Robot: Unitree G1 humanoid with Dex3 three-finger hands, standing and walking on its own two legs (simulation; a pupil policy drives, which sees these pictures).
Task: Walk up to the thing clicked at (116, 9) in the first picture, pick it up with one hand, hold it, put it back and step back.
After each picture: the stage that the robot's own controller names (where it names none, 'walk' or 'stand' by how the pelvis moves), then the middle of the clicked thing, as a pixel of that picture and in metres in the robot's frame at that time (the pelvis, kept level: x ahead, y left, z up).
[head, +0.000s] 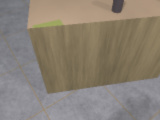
stand; (118, 2) +0.95 -0.20 +0.02
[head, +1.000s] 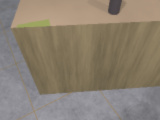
rise first; (115, 2) +0.85 -0.13 +0.05
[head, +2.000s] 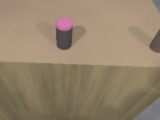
sink last; (64, 34) +0.54 +0.10 +0.05
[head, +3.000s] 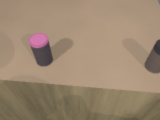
stand; (41, 50) +0.45 +0.19 +0.06
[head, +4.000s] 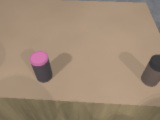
stand; (41, 67) +0.41 +0.18 +0.02
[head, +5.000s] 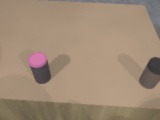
stand; (40, 68) +0.41 +0.18 +0.02
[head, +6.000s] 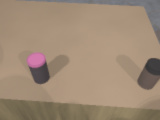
stand; (39, 68) +0.41 +0.19 +0.02
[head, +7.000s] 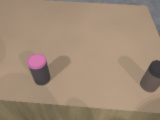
stand; (39, 70) +0.40 +0.19 +0.02
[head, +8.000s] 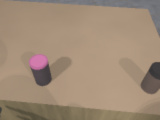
rise first; (41, 70) +0.40 +0.19 +0.02
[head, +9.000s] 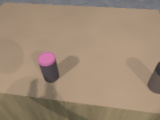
go down; (49, 67) +0.42 +0.18 +0.02
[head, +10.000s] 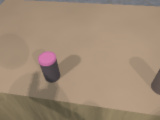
go down; (49, 67) +0.41 +0.18 +0.02
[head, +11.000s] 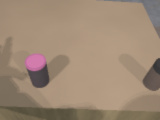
go down; (38, 71) +0.39 +0.16 +0.04
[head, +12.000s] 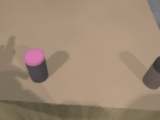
close in; (37, 66) +0.40 +0.17 +0.04
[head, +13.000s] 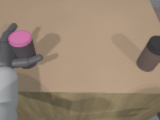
close; (24, 50) +0.43 +0.19 +0.08
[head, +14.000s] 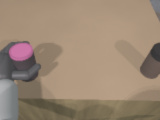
lift; (25, 63) +0.39 +0.19 +0.07
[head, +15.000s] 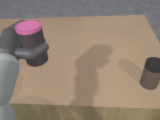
lift; (33, 44) +0.35 +0.15 +0.24
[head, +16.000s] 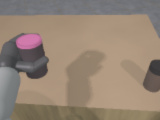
hold; (33, 57) +0.33 +0.16 +0.20
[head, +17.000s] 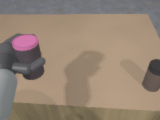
hold; (29, 57) +0.33 +0.17 +0.20
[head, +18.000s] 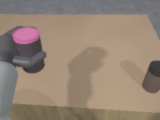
crouch; (30, 51) +0.34 +0.17 +0.21
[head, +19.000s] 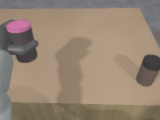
crouch; (23, 42) +0.40 +0.19 +0.19
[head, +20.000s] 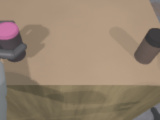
lower; (11, 43) +0.45 +0.21 +0.08
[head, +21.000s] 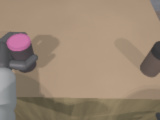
lower; (23, 54) +0.42 +0.19 +0.08
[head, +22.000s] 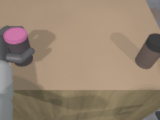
lower; (19, 47) +0.44 +0.20 +0.08
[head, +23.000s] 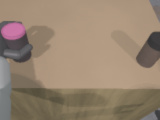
lower; (18, 43) +0.45 +0.20 +0.08
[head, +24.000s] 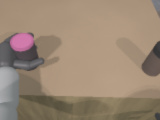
open; (26, 53) +0.42 +0.19 +0.07
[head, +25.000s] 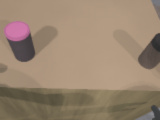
sink last; (21, 43) +0.44 +0.18 +0.08
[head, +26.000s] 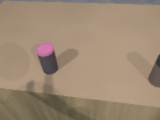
sink last; (47, 59) +0.45 +0.19 +0.05
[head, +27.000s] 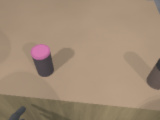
stand; (43, 61) +0.42 +0.18 +0.04
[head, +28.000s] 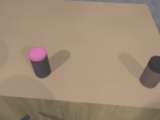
stand; (40, 63) +0.43 +0.19 +0.03
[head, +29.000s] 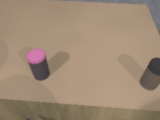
stand; (39, 65) +0.42 +0.19 +0.03
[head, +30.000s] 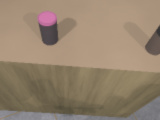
walk; (48, 29) +0.53 +0.14 +0.04
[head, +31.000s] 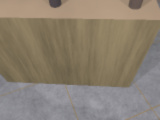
walk; out of the picture +0.83 +0.20 +0.04
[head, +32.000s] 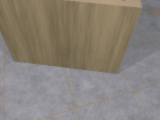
stand; out of the picture +1.17 +0.17 +0.04
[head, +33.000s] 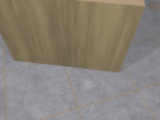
stand; out of the picture +1.13 +0.16 +0.02
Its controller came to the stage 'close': yes
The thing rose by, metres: 0.20
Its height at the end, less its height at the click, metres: +0.00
